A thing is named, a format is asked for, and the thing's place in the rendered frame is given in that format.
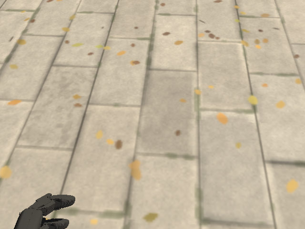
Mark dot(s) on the left robot hand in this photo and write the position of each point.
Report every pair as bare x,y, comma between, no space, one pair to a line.
32,217

